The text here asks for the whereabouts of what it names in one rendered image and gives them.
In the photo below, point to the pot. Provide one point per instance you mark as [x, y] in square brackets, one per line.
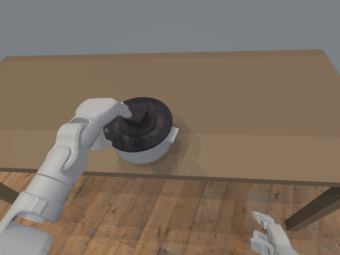
[152, 154]

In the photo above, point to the left robot forearm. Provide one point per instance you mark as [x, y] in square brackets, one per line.
[66, 161]

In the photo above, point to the table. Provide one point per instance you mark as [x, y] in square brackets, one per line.
[265, 116]

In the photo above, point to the left robot upper arm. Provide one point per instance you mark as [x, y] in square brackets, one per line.
[19, 239]

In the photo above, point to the knob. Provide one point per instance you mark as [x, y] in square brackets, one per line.
[138, 116]

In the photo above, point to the robot right hand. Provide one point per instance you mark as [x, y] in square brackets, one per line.
[276, 237]

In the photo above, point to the robot left hand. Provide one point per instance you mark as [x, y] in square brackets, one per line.
[103, 111]

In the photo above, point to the lid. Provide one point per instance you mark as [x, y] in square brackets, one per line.
[131, 138]

